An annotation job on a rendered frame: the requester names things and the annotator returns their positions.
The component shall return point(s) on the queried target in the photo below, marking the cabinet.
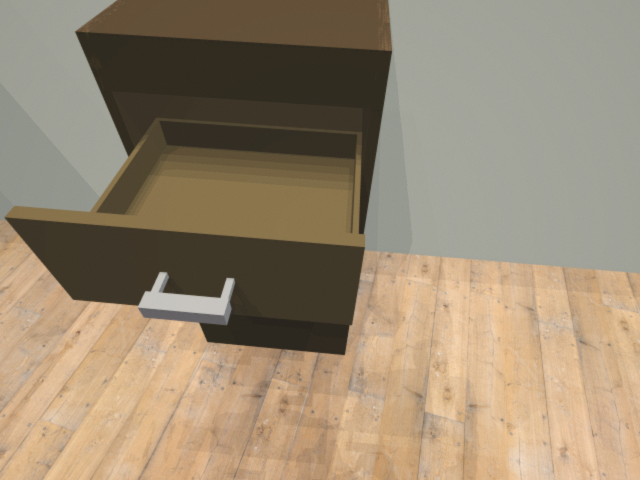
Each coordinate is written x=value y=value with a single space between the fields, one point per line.
x=318 y=64

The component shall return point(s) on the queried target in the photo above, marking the drawer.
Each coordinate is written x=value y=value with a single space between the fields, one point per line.
x=276 y=208

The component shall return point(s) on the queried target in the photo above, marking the handle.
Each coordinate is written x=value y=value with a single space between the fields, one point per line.
x=189 y=308

